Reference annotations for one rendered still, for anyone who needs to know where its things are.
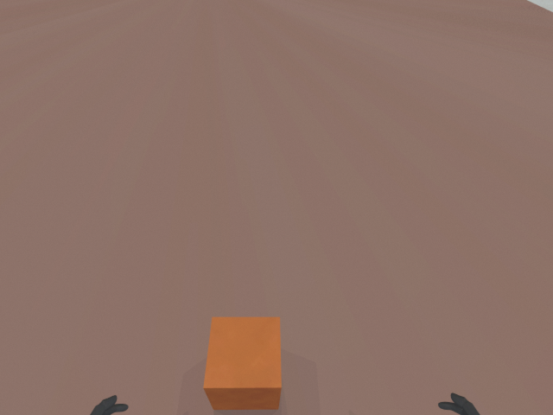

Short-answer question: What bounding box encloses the carton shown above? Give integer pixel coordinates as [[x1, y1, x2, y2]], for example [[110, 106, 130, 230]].
[[203, 317, 282, 410]]

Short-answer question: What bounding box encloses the right robot hand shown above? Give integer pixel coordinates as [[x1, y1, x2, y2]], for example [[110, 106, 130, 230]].
[[438, 393, 480, 415]]

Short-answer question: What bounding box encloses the left robot hand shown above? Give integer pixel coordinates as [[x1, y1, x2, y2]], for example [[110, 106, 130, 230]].
[[90, 395, 128, 415]]

